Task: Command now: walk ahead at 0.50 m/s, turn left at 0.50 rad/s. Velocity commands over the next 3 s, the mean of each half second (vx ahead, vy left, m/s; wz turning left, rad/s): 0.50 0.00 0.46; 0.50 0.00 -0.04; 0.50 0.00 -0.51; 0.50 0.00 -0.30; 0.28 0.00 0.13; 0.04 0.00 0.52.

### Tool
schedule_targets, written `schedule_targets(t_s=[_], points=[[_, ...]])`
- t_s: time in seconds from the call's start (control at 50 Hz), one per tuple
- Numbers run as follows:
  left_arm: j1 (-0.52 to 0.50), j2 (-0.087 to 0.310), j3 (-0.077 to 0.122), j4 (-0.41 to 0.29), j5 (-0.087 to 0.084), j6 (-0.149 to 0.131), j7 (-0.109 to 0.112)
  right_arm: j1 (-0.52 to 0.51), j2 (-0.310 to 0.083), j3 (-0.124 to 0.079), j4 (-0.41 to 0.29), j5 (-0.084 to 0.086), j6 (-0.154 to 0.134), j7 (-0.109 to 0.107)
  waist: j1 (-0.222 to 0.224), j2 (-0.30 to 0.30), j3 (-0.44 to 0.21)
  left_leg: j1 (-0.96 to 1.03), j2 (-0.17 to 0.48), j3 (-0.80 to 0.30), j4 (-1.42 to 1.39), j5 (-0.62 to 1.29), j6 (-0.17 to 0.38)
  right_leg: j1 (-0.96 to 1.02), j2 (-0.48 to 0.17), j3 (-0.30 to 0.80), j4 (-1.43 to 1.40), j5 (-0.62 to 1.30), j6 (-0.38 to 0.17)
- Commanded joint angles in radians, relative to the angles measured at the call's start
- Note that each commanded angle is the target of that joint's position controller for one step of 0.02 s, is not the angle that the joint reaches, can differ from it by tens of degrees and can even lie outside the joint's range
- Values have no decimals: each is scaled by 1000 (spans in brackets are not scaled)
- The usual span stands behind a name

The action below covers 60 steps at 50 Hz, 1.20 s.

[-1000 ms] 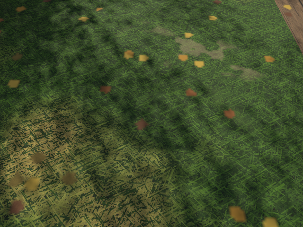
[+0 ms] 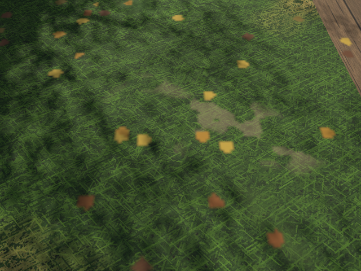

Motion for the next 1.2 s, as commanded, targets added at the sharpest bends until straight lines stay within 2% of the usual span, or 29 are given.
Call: schedule_targets(t_s=[0.02, 0.1, 0.16, 0.22, 0.24, 0.26, 0.28, 0.3, 0.32, 0.34, 0.36, 0.38, 0.42, 0.54, 0.6, 0.68, 0.72, 0.74, 0.76, 0.78, 0.8, 0.82, 0.84, 0.86, 0.88, 0.92, 1.0, 1.1, 1.2], points=[[-7, 77, 23, -68, 7, 2, 12, -33, -169, -46, -72, 5, -15, -21, 27, 82, -47, 15, 239, -239, -180, 245, 186, -48, -8, -14, -137, 122, 46], [-160, 44, 10, -97, -3, -10, 3, 27, -178, -51, -43, 17, 0, -38, -34, 100, -41, -28, 184, -200, -150, 157, 122, 61, 53, -22, -424, 381, 58], [-221, 67, 18, -114, -18, -21, -9, 73, -176, -53, -22, 24, 12, -43, -51, 110, -40, 40, 212, -278, -99, 93, 108, 89, 74, 5, -521, 387, 45], [-191, 104, 37, -109, -23, -33, -15, 65, -172, -56, -22, 21, 23, -47, -18, 142, -45, 124, 247, -369, -11, 94, 84, 138, 73, 27, -571, 275, 6], [-133, 115, 45, -94, -23, -37, -13, 50, -162, -54, -27, 19, 26, -46, 17, 151, -60, 120, 235, -374, 34, 117, 70, 218, 73, 12, -604, 263, -18], [-41, 142, 60, -75, -14, -41, -6, 42, -130, -43, -35, 15, 25, -43, 64, 139, -124, 89, 189, -342, 144, 150, 40, 379, 41, 21, -623, 261, -54], [104, 193, 75, -65, 1, -42, 4, 47, -71, -21, -55, -1, 20, -38, 123, 37, -262, -26, 126, -259, 409, 21, 5, 632, -124, 172, -601, 200, -118], [189, 268, 95, -22, 8, -27, -1, 196, -13, -1, -78, 24, 10, -37, 62, -292, -375, -373, -7, -121, 720, -416, -60, 930, -335, 625, -674, 1, -289], [186, 179, 78, -25, -18, -23, -9, 195, -108, -15, -47, 33, 6, -41, 85, -217, -314, -496, 73, -140, 851, -418, -74, 896, -346, 733, -730, -221, -286], [152, 118, 62, -27, -19, -20, -7, 87, -158, -29, -51, 27, 8, -40, 113, -114, -183, -521, 102, -131, 882, -321, -79, 779, -293, 579, -748, -205, -243], [106, 102, 53, -28, -8, -14, -9, 21, -150, -29, -65, 16, 10, -41, 102, -47, -110, -498, 129, -96, 866, -255, -84, 665, -247, 454, -761, -79, -220], [79, 85, 46, -19, -5, -11, -10, -26, -138, -30, -80, 5, 5, -38, 89, -37, -52, -488, 149, -91, 818, -212, -87, 577, -210, 370, -781, 41, -220], [63, 63, 37, -6, -1, -14, -10, -22, -101, -26, -84, 13, 4, -27, 51, -81, -34, -418, 179, -71, 741, -176, -86, 490, -161, 261, -823, 163, -217], [83, 132, 54, 45, -25, -11, -8, -146, -35, 6, -114, -1, -6, -9, 64, -53, -17, -384, 209, 7, 411, 13, -105, 444, -146, 98, -894, 335, -244], [127, 152, 55, 75, -35, -1, -7, -238, -37, 9, -130, 7, -16, 1, 97, -52, -7, -308, 182, 39, 259, 140, -105, 439, -129, 36, -889, 350, -220], [183, 169, 57, 119, -45, 18, -5, -314, -60, 1, -163, 15, -22, 13, 100, -61, 13, -284, 162, 44, 164, 109, -70, 528, -180, 46, -850, 377, -196], [171, 185, 61, 128, -46, 30, 0, -260, -86, -12, -152, 10, -24, 14, 48, -66, -17, -174, 135, 69, 111, 75, -38, 554, -181, 26, -767, 528, -170], [173, 175, 55, 131, -49, 34, 2, -160, -116, -31, -121, 3, -24, 8, -6, -50, -77, -4, 112, 86, 79, 81, -15, 522, -144, -2, -642, 656, -148], [169, 144, 40, 122, -37, 32, 4, -4, -168, -56, -85, -3, -22, -3, -81, -23, -181, 242, 168, 32, 96, 94, 20, 405, -94, -34, -439, 603, -115], [230, 44, 6, 85, -15, 18, 0, 133, -273, -79, -74, -26, -14, -16, -96, 183, -350, 628, 445, -335, 100, 49, 140, 51, 29, -97, -48, 200, -45], [256, 42, 1, 95, -31, 3, -1, 163, -235, -70, -60, -13, -7, -14, -97, 291, -436, 668, 542, -633, -43, -118, 214, -115, 95, 12, 152, -274, -34], [186, 140, 31, 86, -57, -2, -4, 113, -176, -49, -57, -6, -9, -12, -99, 191, -275, 541, 506, -528, -76, -207, 170, -200, 41, 56, 228, -230, -42], [124, 141, 34, 68, -64, -1, -5, 50, -141, -38, -58, -3, -12, -11, -72, 162, -172, 413, 464, -390, -102, -196, 136, -207, -4, 31, 206, -142, -48], [98, 126, 35, 67, -52, 6, -1, -12, -108, -28, -55, -7, -18, -7, -39, 128, -100, 291, 420, -294, -143, -137, 117, -176, -33, 17, 157, -72, -42], [107, 115, 41, 74, -42, 20, 3, -56, -80, -21, -53, -12, -28, -4, -6, 145, -63, 204, 386, -215, -180, -70, 101, -125, -58, 26, 114, -16, -36], [146, 67, 35, 92, -44, 46, 4, -91, -71, -26, -37, -19, -48, -1, 32, 141, -44, 108, 367, -115, -237, 37, 99, -48, -67, 27, 98, 49, -21], [76, 45, 37, 64, -38, 60, 5, -76, -94, -39, 10, -28, -63, -14, 34, 88, -6, 122, 363, 34, -269, 203, 100, -124, -61, 59, -26, 216, -4], [-85, 12, 20, 10, -33, 50, -27, -33, -136, -50, 50, -16, -50, -31, -23, 58, 41, 169, 354, 174, -287, 235, 69, -94, -42, -29, -301, 403, -24], [-196, 21, 19, -69, -35, 52, -57, 32, -170, -64, 96, 8, -11, -37, -47, 58, 66, 360, 405, 225, -195, 398, 46, -139, -15, -96, -415, 272, -77]])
